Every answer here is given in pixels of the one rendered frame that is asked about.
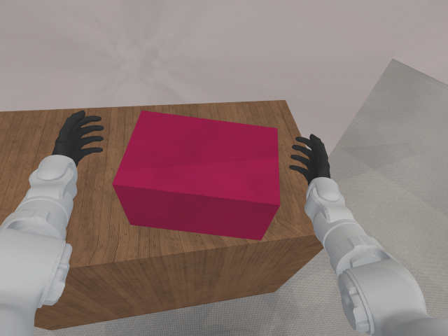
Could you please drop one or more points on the right robot hand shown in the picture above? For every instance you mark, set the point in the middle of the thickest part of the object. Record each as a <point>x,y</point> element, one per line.
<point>317,164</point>

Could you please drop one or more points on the carton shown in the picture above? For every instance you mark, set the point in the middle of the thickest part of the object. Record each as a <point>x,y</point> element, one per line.
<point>200,175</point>

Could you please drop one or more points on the left robot hand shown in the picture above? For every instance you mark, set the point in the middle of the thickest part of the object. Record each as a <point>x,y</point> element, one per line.
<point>69,141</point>

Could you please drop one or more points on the robot left upper arm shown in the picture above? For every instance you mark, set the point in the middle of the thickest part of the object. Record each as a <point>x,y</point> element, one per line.
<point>33,271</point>

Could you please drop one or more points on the pedestal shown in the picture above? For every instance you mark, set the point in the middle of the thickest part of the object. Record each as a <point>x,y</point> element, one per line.
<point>118,270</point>

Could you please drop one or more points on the left robot forearm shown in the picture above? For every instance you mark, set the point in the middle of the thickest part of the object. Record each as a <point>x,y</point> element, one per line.
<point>47,206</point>

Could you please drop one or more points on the right robot forearm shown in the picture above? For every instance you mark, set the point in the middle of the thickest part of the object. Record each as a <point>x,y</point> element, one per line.
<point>341,236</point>

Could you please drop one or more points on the robot right upper arm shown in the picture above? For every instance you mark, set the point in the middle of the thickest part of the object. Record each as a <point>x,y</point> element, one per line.
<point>381,299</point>

